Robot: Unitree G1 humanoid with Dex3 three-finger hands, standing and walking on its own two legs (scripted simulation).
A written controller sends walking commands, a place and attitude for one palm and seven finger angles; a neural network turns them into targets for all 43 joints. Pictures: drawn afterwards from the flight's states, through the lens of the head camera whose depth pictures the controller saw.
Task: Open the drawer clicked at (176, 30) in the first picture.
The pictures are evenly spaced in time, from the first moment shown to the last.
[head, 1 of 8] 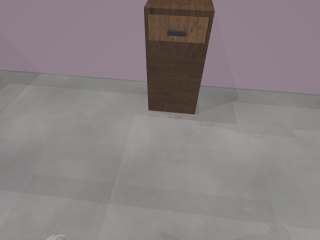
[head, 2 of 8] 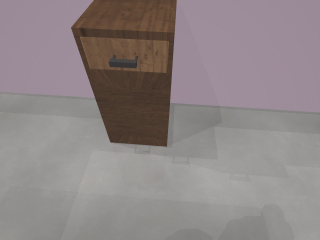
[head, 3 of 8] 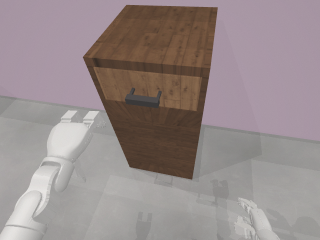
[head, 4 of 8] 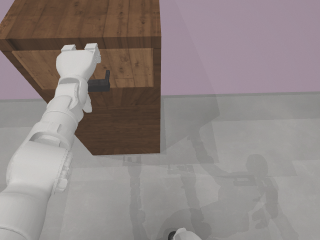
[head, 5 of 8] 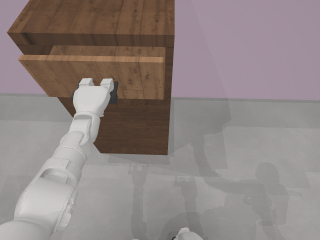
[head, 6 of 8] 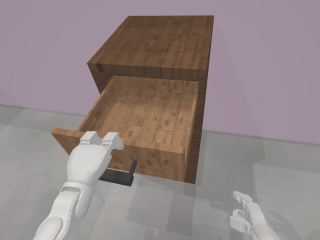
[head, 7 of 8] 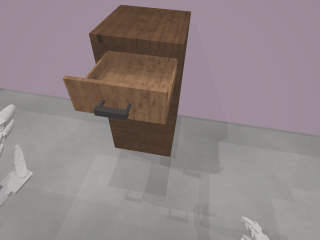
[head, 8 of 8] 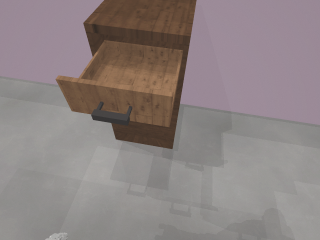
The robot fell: no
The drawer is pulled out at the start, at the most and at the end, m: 0.00 0.30 0.30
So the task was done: yes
